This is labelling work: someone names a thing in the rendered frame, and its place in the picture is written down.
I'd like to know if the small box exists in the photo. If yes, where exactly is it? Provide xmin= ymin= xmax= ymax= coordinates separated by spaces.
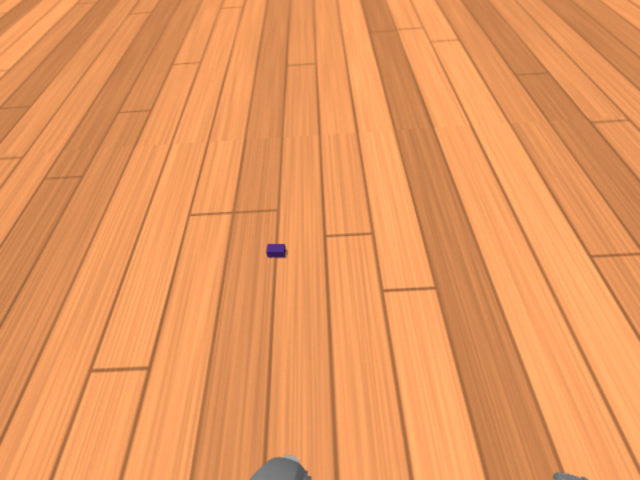
xmin=266 ymin=244 xmax=286 ymax=258

